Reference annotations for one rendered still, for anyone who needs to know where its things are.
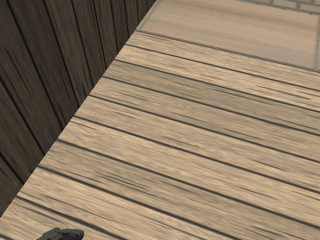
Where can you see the robot left hand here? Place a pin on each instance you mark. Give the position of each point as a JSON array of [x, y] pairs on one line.
[[62, 234]]

